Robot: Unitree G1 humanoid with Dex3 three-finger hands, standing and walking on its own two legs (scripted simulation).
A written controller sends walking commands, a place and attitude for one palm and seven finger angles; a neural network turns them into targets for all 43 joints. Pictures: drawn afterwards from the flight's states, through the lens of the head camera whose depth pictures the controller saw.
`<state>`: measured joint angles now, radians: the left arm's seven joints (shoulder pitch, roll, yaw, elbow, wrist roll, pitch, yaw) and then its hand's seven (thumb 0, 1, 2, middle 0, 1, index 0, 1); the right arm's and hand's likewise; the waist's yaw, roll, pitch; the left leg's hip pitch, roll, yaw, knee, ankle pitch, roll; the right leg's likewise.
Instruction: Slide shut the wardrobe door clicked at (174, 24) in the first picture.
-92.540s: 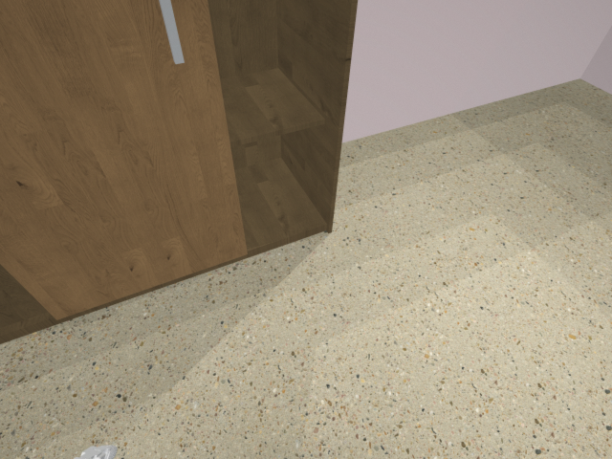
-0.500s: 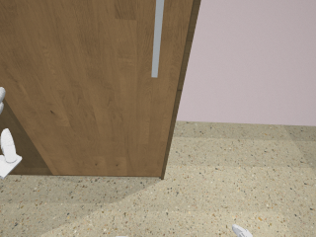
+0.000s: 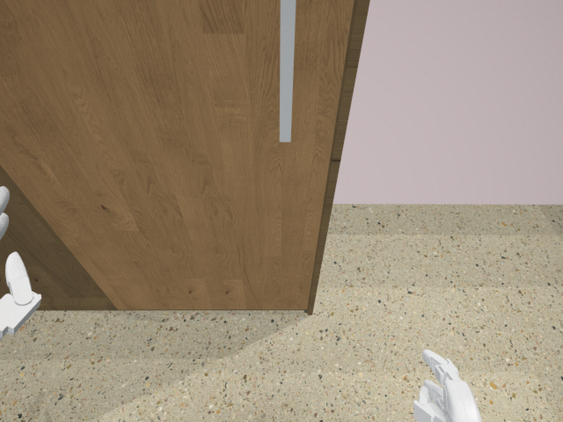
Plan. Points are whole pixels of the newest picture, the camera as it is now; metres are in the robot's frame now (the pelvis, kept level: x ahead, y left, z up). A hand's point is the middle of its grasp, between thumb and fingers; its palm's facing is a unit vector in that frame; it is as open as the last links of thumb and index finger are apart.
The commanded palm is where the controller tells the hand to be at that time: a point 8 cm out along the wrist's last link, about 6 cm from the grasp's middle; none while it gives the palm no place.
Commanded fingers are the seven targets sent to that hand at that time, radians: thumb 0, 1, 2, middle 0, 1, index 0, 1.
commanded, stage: stop stepping back and stand still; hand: left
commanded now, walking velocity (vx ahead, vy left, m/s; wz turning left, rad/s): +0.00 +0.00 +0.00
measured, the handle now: (286, 50) +0.58 +0.04 +0.25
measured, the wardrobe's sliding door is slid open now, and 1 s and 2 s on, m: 0.00 0.00 0.00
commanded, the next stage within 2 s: let the arm hang, fingers relaxed in 0.20 s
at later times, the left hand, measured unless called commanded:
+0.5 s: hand out of the picture +0.12 +0.25 -0.10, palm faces +0.04 -0.93 -0.36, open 7.4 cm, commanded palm none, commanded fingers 0.00 0.90 0.90 -0.20 -0.30 -0.20 -0.30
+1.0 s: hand out of the picture -0.06 +0.23 -0.17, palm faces +0.03 -0.97 -0.25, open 7.3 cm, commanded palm none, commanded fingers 0.00 0.90 0.90 -0.20 -0.30 -0.20 -0.30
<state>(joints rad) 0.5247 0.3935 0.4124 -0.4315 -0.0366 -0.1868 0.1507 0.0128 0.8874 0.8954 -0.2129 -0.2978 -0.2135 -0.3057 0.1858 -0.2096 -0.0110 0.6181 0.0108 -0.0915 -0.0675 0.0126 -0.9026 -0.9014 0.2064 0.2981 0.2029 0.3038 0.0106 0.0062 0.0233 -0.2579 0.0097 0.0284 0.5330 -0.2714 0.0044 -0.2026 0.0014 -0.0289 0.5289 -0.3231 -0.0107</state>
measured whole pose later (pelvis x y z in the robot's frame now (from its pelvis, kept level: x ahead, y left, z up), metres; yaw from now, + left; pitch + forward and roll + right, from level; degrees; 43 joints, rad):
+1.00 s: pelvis -0.03 +0.02 +0.01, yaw +1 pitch -1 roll -1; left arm 0.27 0.23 0.02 1.16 0.01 0.02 0.02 0.01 0.91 0.90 -0.20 -0.30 -0.20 -0.30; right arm 0.26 -0.18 -0.01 1.11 -0.02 0.02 -0.02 0.01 -0.91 -0.90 0.21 0.30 0.20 0.30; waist 0.00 0.01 0.07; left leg -0.25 -0.02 0.02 0.43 -0.17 0.04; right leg -0.18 -0.03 -0.04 0.41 -0.22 0.02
